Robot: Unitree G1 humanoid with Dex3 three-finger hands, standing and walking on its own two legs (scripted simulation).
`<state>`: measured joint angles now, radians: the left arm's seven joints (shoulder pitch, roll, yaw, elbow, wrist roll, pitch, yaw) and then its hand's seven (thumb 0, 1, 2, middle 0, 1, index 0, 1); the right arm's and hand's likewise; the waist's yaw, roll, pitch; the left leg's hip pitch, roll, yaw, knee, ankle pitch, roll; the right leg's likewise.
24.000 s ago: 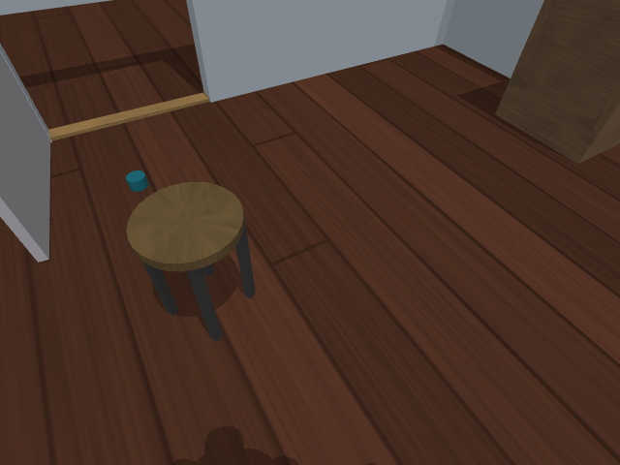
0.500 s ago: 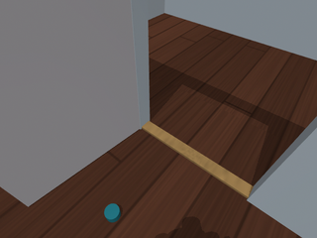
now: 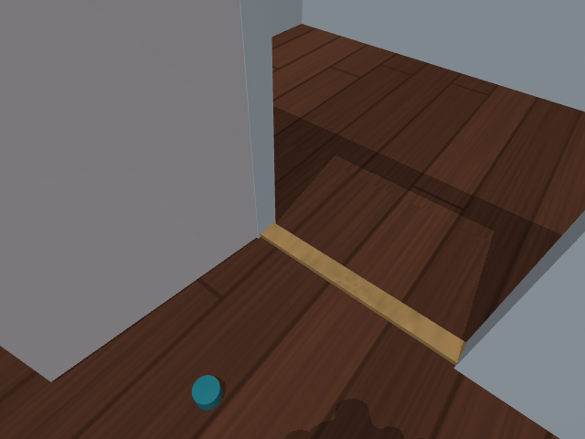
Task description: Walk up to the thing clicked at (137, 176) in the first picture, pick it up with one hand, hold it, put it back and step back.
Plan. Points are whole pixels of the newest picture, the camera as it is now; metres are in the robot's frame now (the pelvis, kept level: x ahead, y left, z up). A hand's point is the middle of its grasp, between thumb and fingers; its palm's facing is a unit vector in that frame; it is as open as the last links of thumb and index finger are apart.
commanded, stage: stand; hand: left
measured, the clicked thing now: (207, 392) +0.43 +0.25 -0.75
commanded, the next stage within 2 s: rise first in 1.68 s
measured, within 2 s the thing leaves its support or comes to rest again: neither
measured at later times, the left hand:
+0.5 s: hand out of the picture +0.07 +0.26 -0.16, palm faces -0.02 -0.94 -0.34, open 7.4 cm
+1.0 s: hand out of the picture +0.08 +0.26 -0.16, palm faces -0.01 -0.94 -0.34, open 7.4 cm
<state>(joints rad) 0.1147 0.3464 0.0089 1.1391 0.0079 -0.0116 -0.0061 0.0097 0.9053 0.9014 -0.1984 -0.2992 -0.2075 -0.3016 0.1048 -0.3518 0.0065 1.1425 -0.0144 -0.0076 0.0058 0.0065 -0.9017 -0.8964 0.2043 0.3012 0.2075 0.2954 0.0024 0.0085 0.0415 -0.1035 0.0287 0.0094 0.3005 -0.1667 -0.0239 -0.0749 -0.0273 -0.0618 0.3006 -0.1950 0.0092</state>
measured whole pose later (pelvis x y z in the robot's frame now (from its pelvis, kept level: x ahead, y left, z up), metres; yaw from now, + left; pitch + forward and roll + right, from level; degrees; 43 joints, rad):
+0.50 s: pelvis +0.00 +0.00 +0.00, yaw +0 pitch -2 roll +0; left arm 0.12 0.35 0.00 1.13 0.01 -0.01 -0.01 0.01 0.91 0.90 -0.20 -0.30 -0.21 -0.30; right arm 0.10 -0.35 0.00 1.14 -0.01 -0.01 0.01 0.01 -0.90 -0.90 0.20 0.30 0.21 0.30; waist 0.00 0.00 0.04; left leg -0.11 0.03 0.01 0.30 -0.17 -0.02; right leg -0.07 -0.03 -0.06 0.29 -0.19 0.01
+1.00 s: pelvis +0.01 +0.01 +0.00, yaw +0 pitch -1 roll +0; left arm 0.11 0.35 0.01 1.13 0.01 -0.01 0.00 0.01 0.90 0.90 -0.20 -0.30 -0.21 -0.30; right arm 0.10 -0.35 0.00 1.13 -0.01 -0.01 0.00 0.01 -0.90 -0.90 0.20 0.30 0.21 0.30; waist 0.01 0.00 0.05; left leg -0.09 0.02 0.02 0.30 -0.18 -0.02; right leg -0.07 -0.04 -0.06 0.30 -0.21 0.02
